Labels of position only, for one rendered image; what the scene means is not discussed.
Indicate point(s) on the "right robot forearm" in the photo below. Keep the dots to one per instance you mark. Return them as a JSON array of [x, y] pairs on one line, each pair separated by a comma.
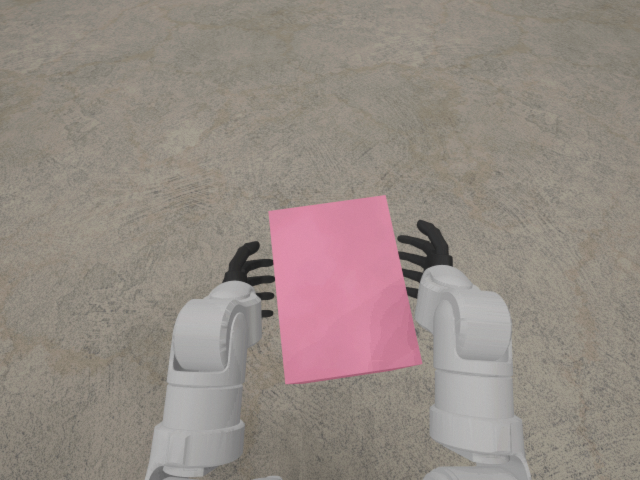
[[473, 414]]

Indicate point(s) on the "left robot hand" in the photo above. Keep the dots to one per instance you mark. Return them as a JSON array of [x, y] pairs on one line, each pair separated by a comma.
[[239, 267]]

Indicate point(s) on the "left robot forearm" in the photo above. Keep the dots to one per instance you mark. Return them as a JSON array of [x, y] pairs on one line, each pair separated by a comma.
[[201, 427]]

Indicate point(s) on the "carton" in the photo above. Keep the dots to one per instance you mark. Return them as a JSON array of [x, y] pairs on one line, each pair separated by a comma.
[[342, 301]]

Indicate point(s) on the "right robot hand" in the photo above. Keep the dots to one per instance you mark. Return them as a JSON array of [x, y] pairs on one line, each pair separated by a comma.
[[437, 252]]

